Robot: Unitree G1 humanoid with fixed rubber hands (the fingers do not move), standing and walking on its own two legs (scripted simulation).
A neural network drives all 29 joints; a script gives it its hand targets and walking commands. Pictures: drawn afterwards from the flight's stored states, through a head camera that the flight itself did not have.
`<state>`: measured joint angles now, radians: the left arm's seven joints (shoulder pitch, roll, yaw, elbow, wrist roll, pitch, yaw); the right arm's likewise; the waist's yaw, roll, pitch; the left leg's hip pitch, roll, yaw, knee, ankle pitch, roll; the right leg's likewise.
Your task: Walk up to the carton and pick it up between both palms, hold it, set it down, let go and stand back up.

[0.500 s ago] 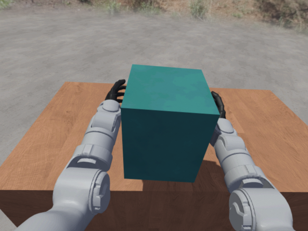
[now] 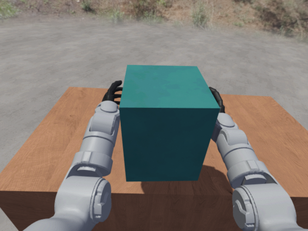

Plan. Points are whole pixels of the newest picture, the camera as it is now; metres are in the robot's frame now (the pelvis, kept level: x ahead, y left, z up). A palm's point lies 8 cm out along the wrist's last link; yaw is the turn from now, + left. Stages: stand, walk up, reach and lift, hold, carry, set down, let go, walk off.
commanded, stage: reach and lift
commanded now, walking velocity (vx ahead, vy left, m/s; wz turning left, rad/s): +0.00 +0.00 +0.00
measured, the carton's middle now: (162, 122) +0.38 +0.01 +0.16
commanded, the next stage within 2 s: hold in 0.76 s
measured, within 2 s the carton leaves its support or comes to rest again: neither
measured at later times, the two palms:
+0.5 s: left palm (108, 103) +0.38 +0.16 +0.21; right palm (216, 111) +0.39 -0.13 +0.21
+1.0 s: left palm (106, 100) +0.37 +0.16 +0.23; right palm (217, 106) +0.38 -0.13 +0.22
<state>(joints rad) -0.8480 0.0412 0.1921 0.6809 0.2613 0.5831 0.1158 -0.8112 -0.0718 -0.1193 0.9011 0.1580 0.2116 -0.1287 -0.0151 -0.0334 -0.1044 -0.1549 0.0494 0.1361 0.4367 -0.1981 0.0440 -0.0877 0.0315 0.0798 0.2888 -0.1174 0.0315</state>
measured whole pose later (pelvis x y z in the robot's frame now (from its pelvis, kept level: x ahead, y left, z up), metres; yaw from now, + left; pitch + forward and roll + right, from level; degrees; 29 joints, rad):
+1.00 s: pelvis +0.00 +0.00 +0.00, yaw +0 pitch -6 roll -2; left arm -0.85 0.04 0.21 0.56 0.26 0.69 0.10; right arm -0.85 -0.09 -0.09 0.82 0.19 0.31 -0.14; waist -0.02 -0.03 -0.10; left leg -0.13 0.05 0.14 0.43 -0.20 0.04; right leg -0.06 0.03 0.08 0.28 -0.11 0.03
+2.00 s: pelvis +0.00 +0.00 +0.00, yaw +0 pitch -6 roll -2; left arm -0.85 0.04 0.23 0.51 0.28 0.74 0.07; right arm -0.85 -0.09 -0.07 0.78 0.21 0.35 -0.17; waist -0.04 -0.03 -0.10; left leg -0.12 0.05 0.14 0.43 -0.20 0.04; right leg -0.05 0.03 0.08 0.27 -0.11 0.03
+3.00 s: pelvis +0.00 +0.00 +0.00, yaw +0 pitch -6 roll -2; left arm -0.85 0.04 0.23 0.51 0.29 0.74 0.06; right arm -0.85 -0.09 -0.06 0.77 0.21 0.35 -0.17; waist -0.04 -0.03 -0.10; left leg -0.12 0.05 0.14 0.43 -0.20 0.04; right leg -0.05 0.03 0.08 0.27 -0.11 0.03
